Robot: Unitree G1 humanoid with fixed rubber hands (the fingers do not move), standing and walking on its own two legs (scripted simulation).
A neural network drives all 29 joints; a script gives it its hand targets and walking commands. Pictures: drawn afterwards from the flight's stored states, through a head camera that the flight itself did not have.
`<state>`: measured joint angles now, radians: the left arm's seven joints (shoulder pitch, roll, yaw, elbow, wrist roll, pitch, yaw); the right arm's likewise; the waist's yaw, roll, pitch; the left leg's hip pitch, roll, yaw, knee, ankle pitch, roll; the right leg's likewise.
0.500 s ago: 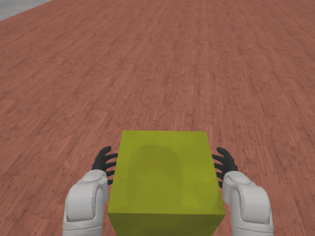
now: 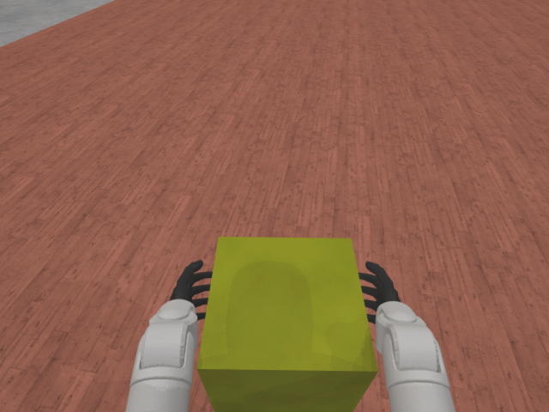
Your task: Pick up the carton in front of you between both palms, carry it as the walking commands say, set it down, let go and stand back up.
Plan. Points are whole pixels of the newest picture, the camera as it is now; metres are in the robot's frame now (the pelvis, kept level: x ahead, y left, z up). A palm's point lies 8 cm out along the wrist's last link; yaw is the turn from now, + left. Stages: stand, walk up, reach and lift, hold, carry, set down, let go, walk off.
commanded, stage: carry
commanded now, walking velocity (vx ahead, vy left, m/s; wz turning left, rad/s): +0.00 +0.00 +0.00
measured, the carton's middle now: (283, 334) +0.29 +0.00 -0.04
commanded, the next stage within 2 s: hold in 0.72 s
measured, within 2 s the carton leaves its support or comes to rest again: neither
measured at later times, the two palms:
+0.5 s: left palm (175, 315) +0.27 +0.16 +0.04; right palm (384, 317) +0.27 -0.14 +0.04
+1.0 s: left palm (142, 344) +0.23 +0.19 +0.04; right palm (357, 310) +0.28 -0.10 +0.04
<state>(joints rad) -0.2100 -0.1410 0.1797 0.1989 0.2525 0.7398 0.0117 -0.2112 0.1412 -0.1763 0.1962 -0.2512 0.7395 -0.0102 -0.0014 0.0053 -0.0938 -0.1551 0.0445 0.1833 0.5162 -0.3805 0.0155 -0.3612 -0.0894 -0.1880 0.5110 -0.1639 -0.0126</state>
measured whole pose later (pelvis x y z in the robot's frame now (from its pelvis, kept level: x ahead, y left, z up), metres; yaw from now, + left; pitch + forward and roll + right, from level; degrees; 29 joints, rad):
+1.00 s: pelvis -0.02 -0.01 +0.01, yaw +9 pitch -6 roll +0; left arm -0.20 -0.14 0.18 0.21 0.23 0.67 0.01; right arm -0.20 0.14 -0.16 0.17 -0.25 0.70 -0.02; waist 0.01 0.03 0.06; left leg -0.02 -0.03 -0.04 0.40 -0.27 0.02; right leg -0.14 -0.02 0.07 0.36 -0.11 0.04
